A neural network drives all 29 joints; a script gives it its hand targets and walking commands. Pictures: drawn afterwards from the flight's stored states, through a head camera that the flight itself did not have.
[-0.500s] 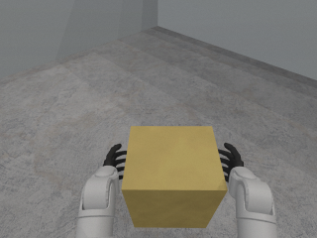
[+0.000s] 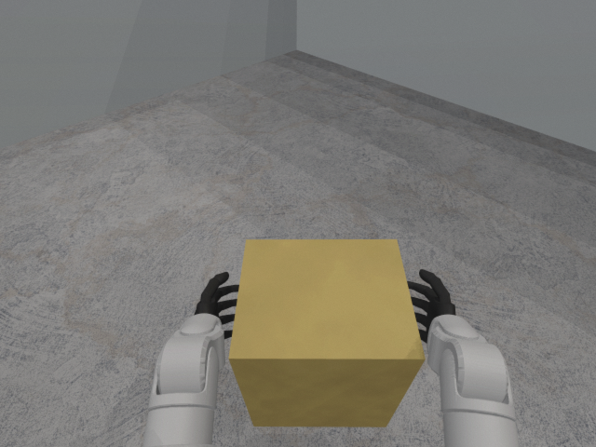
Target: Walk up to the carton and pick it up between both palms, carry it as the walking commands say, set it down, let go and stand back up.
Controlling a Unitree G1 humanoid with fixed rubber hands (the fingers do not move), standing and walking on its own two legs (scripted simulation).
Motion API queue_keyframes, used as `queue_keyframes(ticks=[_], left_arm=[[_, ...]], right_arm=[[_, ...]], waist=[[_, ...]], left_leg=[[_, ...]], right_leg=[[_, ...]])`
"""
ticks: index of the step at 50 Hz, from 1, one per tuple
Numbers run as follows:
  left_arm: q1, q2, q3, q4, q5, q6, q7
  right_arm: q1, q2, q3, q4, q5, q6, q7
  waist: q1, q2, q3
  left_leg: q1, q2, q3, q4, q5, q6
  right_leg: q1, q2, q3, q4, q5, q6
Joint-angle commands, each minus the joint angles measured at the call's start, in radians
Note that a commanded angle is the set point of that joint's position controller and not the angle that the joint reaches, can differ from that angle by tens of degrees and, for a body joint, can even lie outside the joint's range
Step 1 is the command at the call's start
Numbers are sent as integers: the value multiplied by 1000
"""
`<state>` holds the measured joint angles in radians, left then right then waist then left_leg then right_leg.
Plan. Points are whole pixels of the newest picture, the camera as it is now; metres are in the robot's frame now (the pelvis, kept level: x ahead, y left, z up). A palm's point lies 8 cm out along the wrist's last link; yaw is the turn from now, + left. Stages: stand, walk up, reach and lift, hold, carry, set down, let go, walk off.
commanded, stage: carry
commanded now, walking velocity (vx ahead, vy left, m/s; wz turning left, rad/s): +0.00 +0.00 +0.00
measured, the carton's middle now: (320, 339) +0.30 +0.00 -0.03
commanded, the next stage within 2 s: none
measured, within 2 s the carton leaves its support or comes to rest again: neither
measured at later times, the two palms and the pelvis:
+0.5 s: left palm (208, 326) +0.27 +0.15 +0.04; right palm (439, 326) +0.27 -0.15 +0.06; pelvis +0.00 +0.00 +0.00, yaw +0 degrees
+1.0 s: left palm (209, 326) +0.27 +0.15 +0.04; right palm (438, 326) +0.28 -0.15 +0.06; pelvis +0.00 +0.00 +0.00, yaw +0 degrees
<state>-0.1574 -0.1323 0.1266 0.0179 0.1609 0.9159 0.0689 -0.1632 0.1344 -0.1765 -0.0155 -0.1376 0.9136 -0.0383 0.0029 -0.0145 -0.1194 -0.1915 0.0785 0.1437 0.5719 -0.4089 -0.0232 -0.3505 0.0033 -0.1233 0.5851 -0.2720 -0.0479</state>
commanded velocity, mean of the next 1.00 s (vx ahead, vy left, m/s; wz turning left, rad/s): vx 0.00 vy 0.00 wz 0.00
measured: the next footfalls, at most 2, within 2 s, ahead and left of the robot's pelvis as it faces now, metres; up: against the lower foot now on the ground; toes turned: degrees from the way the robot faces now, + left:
none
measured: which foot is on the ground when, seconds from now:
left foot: down 0.00-1.00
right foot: down 0.00-1.00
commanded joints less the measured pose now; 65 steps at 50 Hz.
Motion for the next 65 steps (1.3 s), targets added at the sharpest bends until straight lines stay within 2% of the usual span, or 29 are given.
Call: queue_keyframes(ticks=[1, 5, 6, 7, 10, 11, 12, 14, 15, 18, 20, 21, 22, 25, 29, 34, 36, 43, 44, 48, 50, 51, 52, 54, 56, 59, 62, 63, 65], left_arm=[[-517, -751, -536, -128, -278, -52, -210], [-500, -737, -509, -75, -253, -51, -210], [-512, -753, -543, -123, -278, -51, -213], [-501, -743, -520, -95, -257, -57, -213], [-516, -749, -545, -123, -273, -54, -213], [-522, -739, -526, -97, -261, -58, -213], [-508, -741, -525, -89, -257, -59, -213], [-511, -745, -524, -77, -257, -59, -214], [-505, -755, -546, -107, -271, -56, -215], [-506, -744, -522, -76, -253, -65, -215], [-510, -764, -564, -134, -285, -58, -216], [-509, -752, -537, -90, -261, -63, -215], [-517, -763, -557, -117, -278, -60, -218], [-512, -758, -558, -119, -277, -59, -218], [-503, -757, -544, -101, -268, -59, -220], [-511, -754, -555, -104, -267, -69, -222], [-508, -759, -552, -102, -271, -64, -222], [-513, -754, -544, -76, -257, -82, -224], [-510, -754, -547, -84, -258, -86, -223], [-492, -762, -560, -96, -269, -86, -226], [-507, -752, -549, -86, -259, -92, -225], [-498, -751, -553, -92, -261, -92, -224], [-491, -754, -546, -70, -254, -92, -224], [-505, -757, -553, -79, -259, -96, -225], [-498, -753, -544, -59, -252, -99, -226], [-497, -761, -563, -99, -266, -108, -227], [-502, -755, -557, -83, -255, -116, -225], [-496, -758, -564, -98, -264, -114, -224], [-494, -752, -556, -83, -253, -113, -224]], right_arm=[[-458, 767, 587, -30, 240, -33, 181], [-446, 754, 562, 23, 219, -32, 182], [-448, 770, 588, -23, 237, -32, 184], [-443, 765, 573, 8, 227, -38, 186], [-448, 772, 591, -10, 236, -33, 187], [-451, 762, 573, 15, 220, -36, 186], [-446, 759, 571, 15, 220, -38, 188], [-456, 761, 577, 15, 223, -39, 188], [-458, 768, 594, -19, 236, -37, 188], [-444, 761, 571, 27, 215, -43, 188], [-458, 779, 618, -38, 250, -36, 190], [-455, 768, 590, 9, 230, -41, 191], [-451, 778, 605, -13, 237, -38, 190], [-453, 769, 604, -16, 237, -38, 192], [-447, 776, 598, 1, 233, -38, 193], [-441, 771, 592, 13, 223, -49, 195], [-451, 773, 603, 0, 230, -43, 193], [-453, 766, 592, 26, 218, -62, 197], [-453, 769, 595, 21, 219, -64, 197], [-429, 777, 602, 12, 223, -65, 196], [-448, 769, 599, 22, 219, -69, 198], [-427, 775, 595, 35, 218, -69, 197], [-436, 768, 595, 27, 213, -72, 197], [-442, 770, 596, 25, 216, -75, 198], [-430, 767, 585, 54, 204, -76, 198], [-444, 778, 609, 4, 225, -87, 201], [-431, 773, 594, 37, 211, -95, 201], [-435, 767, 604, 7, 217, -92, 199], [-424, 767, 596, 34, 208, -90, 199]], waist=[[-1, 32, -214], [0, 43, -214], [-1, 39, -213], [1, 43, -214], [0, 47, -215], [0, 23, -212], [1, 38, -209], [1, 32, -202], [1, 35, -208], [1, 30, -205], [1, 35, -213], [1, 38, -203], [0, 30, -202], [1, 39, -214], [1, 24, -206], [1, 46, -211], [1, 25, -196], [3, 44, -194], [2, 29, -199], [2, 34, -208], [2, 24, -202], [1, 43, -210], [2, 30, -200], [3, 50, -191], [2, 30, -191], [3, 38, -211], [3, 56, -211], [2, 47, -216], [3, 45, -209]], left_leg=[[6, 70, -55, -59, 334, 23], [8, 68, -53, -60, 341, 20], [8, 68, -55, -59, 356, 21], [12, 68, -53, -57, 351, 22], [13, 68, -55, -56, 358, 25], [7, 68, -58, -57, 352, 26], [6, 66, -53, -55, 349, 23], [5, 62, -52, -59, 329, 22], [3, 64, -55, -60, 341, 25], [-4, 61, -54, -61, 335, 22], [0, 63, -56, -57, 349, 24], [-5, 62, -54, -61, 346, 22], [-8, 62, -58, -60, 325, 26], [3, 63, -57, -54, 358, 23], [-4, 60, -57, -53, 329, 24], [2, 66, -61, -53, 372, 26], [0, 62, -56, -53, 353, 22], [-13, 59, -62, -67, 311, 26], [-9, 65, -66, -63, 326, 27], [-2, 61, -61, -55, 336, 27], [-4, 61, -63, -59, 332, 29], [9, 61, -61, -58, 346, 29], [-1, 63, -66, -58, 349, 28], [-2, 63, -65, -65, 333, 28], [-2, 64, -68, -66, 326, 31], [0, 60, -65, -60, 330, 29], [9, 69, -71, -59, 385, 29], [10, 66, -69, -52, 371, 31], [11, 65, -69, -55, 371, 30]], right_leg=[[155, -145, 125, -77, 438, -24], [162, -144, 124, -72, 441, -28], [158, -141, 119, -72, 447, -26], [160, -144, 124, -72, 448, -30], [151, -142, 122, -70, 443, -28], [152, -140, 122, -72, 436, -28], [153, -143, 123, -74, 440, -28], [146, -141, 127, -78, 439, -29], [152, -141, 123, -75, 440, -29], [161, -145, 125, -74, 452, -29], [158, -141, 121, -72, 450, -31], [159, -142, 122, -74, 452, -30], [159, -144, 127, -86, 449, -32], [150, -143, 124, -72, 459, -31], [156, -146, 128, -84, 468, -31], [157, -143, 123, -72, 462, -34], [148, -141, 123, -80, 461, -30], [151, -148, 131, -92, 422, -32], [151, -146, 124, -87, 420, -29], [167, -149, 127, -84, 469, -32], [151, -142, 124, -84, 436, -29], [158, -144, 122, -78, 447, -33], [154, -142, 122, -78, 441, -31], [142, -144, 129, -88, 413, -30], [143, -142, 125, -91, 406, -28], [158, -146, 128, -87, 435, -29], [153, -142, 125, -73, 436, -33], [151, -143, 126, -80, 441, -32], [148, -143, 128, -79, 446, -35]])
